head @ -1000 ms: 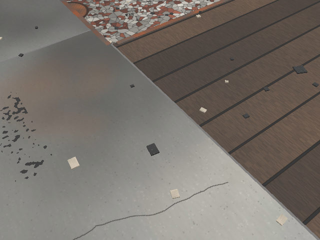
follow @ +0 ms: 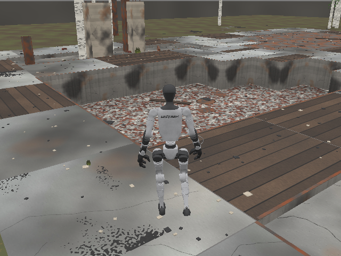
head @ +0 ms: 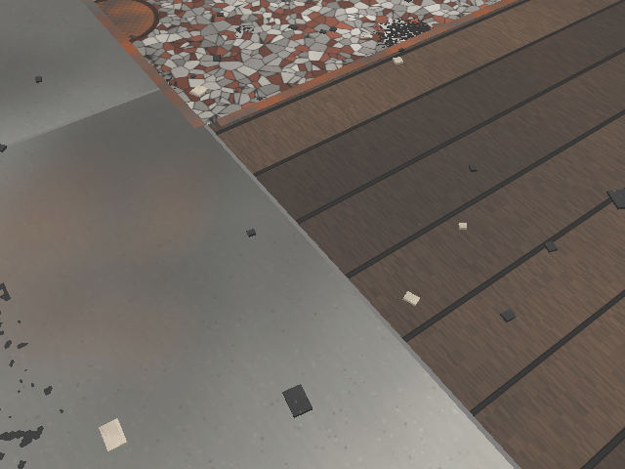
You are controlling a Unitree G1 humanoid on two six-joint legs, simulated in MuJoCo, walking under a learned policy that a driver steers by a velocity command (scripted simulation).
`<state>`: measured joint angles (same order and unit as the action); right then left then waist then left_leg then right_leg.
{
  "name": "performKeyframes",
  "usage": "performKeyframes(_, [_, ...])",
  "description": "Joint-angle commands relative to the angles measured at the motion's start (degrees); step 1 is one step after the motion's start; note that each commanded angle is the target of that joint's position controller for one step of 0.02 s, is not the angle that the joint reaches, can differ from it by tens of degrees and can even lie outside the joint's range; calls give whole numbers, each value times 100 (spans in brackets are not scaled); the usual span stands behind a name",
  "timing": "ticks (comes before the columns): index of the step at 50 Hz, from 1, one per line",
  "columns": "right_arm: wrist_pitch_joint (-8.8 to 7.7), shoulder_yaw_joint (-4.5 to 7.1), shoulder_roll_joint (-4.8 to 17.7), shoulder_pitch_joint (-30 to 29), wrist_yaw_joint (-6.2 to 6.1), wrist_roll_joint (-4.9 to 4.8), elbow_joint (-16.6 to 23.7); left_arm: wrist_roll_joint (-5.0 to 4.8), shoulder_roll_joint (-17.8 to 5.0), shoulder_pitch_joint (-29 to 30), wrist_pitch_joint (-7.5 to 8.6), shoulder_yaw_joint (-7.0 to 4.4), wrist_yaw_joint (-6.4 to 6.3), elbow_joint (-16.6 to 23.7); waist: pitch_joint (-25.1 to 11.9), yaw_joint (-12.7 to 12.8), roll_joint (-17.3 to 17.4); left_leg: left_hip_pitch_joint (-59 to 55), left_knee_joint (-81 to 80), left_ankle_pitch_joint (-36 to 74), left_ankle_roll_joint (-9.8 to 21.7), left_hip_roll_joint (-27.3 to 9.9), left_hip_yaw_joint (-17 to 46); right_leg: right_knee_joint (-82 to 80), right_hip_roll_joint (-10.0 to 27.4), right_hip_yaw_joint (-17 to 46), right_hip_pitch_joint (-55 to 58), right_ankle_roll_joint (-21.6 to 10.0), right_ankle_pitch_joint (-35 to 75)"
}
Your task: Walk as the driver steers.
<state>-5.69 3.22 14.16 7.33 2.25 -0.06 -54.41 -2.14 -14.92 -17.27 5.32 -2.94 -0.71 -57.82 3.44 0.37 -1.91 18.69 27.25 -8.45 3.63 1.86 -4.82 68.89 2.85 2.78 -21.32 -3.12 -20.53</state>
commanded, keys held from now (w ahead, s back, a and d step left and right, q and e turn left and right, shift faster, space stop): w+e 0.88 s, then no key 0.12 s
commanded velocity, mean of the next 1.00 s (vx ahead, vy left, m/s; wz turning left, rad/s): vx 0.48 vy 0.00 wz -0.49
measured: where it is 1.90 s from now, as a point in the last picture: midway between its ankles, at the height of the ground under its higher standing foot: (396, 387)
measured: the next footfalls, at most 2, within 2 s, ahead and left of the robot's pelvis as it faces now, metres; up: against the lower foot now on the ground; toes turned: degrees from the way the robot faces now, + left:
right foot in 0.44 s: +0.39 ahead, -0.16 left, +0.00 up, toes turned -16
left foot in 0.90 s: +0.73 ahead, -0.07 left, +0.00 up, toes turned -32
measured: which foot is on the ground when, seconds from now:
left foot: down 0.00-0.42, up 0.44-0.88, down 0.90-1.00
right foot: up 0.00-0.42, down 0.44-0.92, up 0.94-1.00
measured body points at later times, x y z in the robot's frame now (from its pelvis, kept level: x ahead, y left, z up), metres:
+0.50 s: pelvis +0.28 -0.06 -0.02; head +0.32 -0.08 +0.43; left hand +0.51 +0.15 -0.12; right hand +0.24 -0.34 -0.16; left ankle +0.11 +0.09 -0.65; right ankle +0.36 -0.15 -0.73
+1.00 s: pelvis +0.57 -0.11 -0.01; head +0.60 -0.12 +0.44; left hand +0.77 +0.11 -0.13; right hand +0.61 -0.43 -0.09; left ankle +0.70 -0.05 -0.73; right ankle +0.39 -0.16 -0.65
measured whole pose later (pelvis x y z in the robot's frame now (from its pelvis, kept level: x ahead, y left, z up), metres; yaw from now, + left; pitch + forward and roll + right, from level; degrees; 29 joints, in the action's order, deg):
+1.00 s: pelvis +0.57 -0.11 -0.01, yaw -31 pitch +2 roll +1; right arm -7.0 3.0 15.5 3.8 1.4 0.9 -44.1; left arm -1.1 -16.5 -18.6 2.0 -4.1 -1.6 -44.6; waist 1.8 2.2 -1.1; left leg 24.4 30.2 -8.0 1.0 1.5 -0.1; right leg 63.9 -5.4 9.7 -18.4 -0.3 -31.1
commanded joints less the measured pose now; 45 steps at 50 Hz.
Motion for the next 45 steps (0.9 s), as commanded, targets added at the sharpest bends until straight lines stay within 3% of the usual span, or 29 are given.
performKeyframes(1, [-161, 61, 391, -24, 8, 86, 129, 5, -318, -388, -83, -143, -57, 210, -386, 75, 687, -672, -1971, -336, 728, -1561, 1570, -39, 605, 387, -819, -92, 497])
performKeyframes(4, [-190, 112, 620, 238, -106, 104, -30, 25, -308, -9, -219, -177, -77, 402, -69, 84, 546, -588, -2259, 51, 802, -1560, 999, -521, 622, 465, -1364, 16, 1033])
performKeyframes(7, [-171, 126, 717, 458, -225, 125, -78, 79, -328, 433, -179, -209, -26, 582, 21, -19, 406, -966, -2293, 544, 726, -1518, 538, -1404, 510, 536, -1883, 111, 1962])
performKeyframes(10, [-137, 114, 791, 578, -307, 94, -60, 101, -236, 961, -129, -161, 87, 783, 94, -178, 362, -1146, -2343, 847, 583, -1416, 3, -2340, 428, 123, -1786, 146, 2653])
performKeyframes(13, [-47, 126, 854, 1020, -349, 44, -174, 108, -99, 1588, -123, -70, 203, 1081, 271, -432, 252, -1767, -2222, 1203, 547, -1548, -269, -2942, 385, -168, -2008, 102, 2692])
performKeyframes(16, [123, 165, 938, 1293, -355, -4, -228, 89, -82, 1982, -127, -32, 341, 1406, 334, -518, 259, -2576, -1773, 1951, 527, -1777, -450, -3273, 279, -438, -2303, -14, 2106])
performKeyframes(19, [261, 231, 1151, 1085, -404, -29, -73, 63, -321, 1731, -157, -135, 455, 1586, -69, -171, 614, -2814, -781, 4552, 366, -1846, -717, -3341, -178, -926, -1426, -288, 1276])
performKeyframes(20, [310, 252, 1219, 1001, -432, -24, -7, 52, -507, 1252, -176, -234, 467, 1527, -380, 125, 749, -2745, -35, 5361, 301, -1817, -786, -3302, -411, -1054, -764, -426, 1032])
performKeyframes(21, [346, 253, 1247, 882, -451, -42, 63, 33, -799, 444, -182, -395, 436, 1364, -816, 579, 734, -2361, 1060, 5408, 159, -1674, -873, -3623, -631, -1048, 395, -630, 1232])
performKeyframes(22, [309, 217, 1195, 856, -455, -18, 176, 39, -1248, -522, -229, -608, 317, 1156, -1341, 1012, 327, -1106, 2682, 4004, -92, -1444, -872, -3925, -271, -185, 2147, -941, 1242])
performKeyframes(23, [122, -67, 214, 1393, -308, 165, 455, 21, -1824, -621, -235, -706, 239, 1132, -1819, 360, -1204, 1655, 4806, -1704, -472, -246, -523, -4165, 1301, 2949, 4268, -2017, 742])
performKeyframes(24, [-185, -34, 574, 875, -211, -85, 627, 124, -1470, -832, -178, -575, 229, 1258, -2516, 641, -733, 2523, 5633, -2538, -389, 105, 853, -5115, 1758, 4624, 4803, -2364, 308])
performKeyframes(25, [-355, 51, 869, 222, -153, -292, 815, 182, -1108, -631, -121, -481, 212, 1247, -1748, 762, -461, 3057, 5499, -1998, -191, -276, 1070, -5227, 1533, 3689, 4394, -1973, 734])
performKeyframes(26, [-418, 36, 850, 143, -166, -267, 835, 149, -877, -200, -72, -417, 212, 1332, -1260, 490, 20, 2858, 4947, -1484, -113, -558, 1053, -5221, 1274, 2885, 3523, -1733, 1256])
performKeyframes(27, [-399, 85, 870, 165, -208, -129, 753, 136, -688, 255, -57, -356, 222, 1453, -885, 212, 315, 2419, 4390, -1251, -166, -736, 1010, -5313, 1034, 2310, 2601, -1572, 1857])
performKeyframes(28, [-314, 139, 930, 291, -218, -59, 732, 184, -571, 500, -44, -302, 204, 1551, -756, 0, 262, 1960, 4086, -1103, -236, -856, 1043, -5444, 875, 1985, 1996, -1517, 2251])
performKeyframes(30, [-150, 159, 821, 398, -220, 24, 788, 161, -682, 565, -43, -308, 157, 1607, -593, -192, 230, 1622, 3531, -986, -443, -887, 948, -5632, 741, 1713, 1350, -1516, 2589])
performKeyframes(32, [-67, 118, 674, 82, -253, 97, 933, 143, -907, 414, -40, -364, 73, 1604, -414, -158, 167, 1603, 2784, -519, -651, -812, 794, -5735, 589, 1372, 899, -1480, 2815])
performKeyframes(36, [-74, 21, 462, -807, -230, 68, 1214, 105, -1022, 79, -113, -409, -17, 1556, -269, 203, -144, 1099, 864, 1154, -728, -410, 651, -5619, 121, 950, 460, -1039, 2099])
performKeyframes(40, [-126, 67, 677, -1187, -169, -43, 1439, 60, -937, -262, -157, -395, -16, 1434, -316, 350, -329, 880, 171, 1359, -618, -267, 857, -5236, 334, 1472, 898, -860, 1475])
performKeyframes(43, [-226, 152, 915, -954, -112, -59, 1430, 99, -934, -220, -217, -400, -68, 1483, -390, 147, -522, 606, -20, 638, -409, -264, 931, -4660, 543, 1963, 1365, -765, 1558])
performKeyframes(44, [-261, 200, 975, -568, -117, -46, 1326, 111, -868, -147, -239, -376, -73, 1531, -513, -73, -566, 102, -202, 550, -289, -227, 829, -4342, 426, 1980, 1343, -673, 1748])
performKeyframes(45, [-297, 283, 1167, 29, -144, 66, 1204, 148, -646, -91, -242, -293, -66, 1595, -931, -363, -468, -808, -224, 727, -68, -468, 923, -3446, 74, 1688, 1210, -454, 2202])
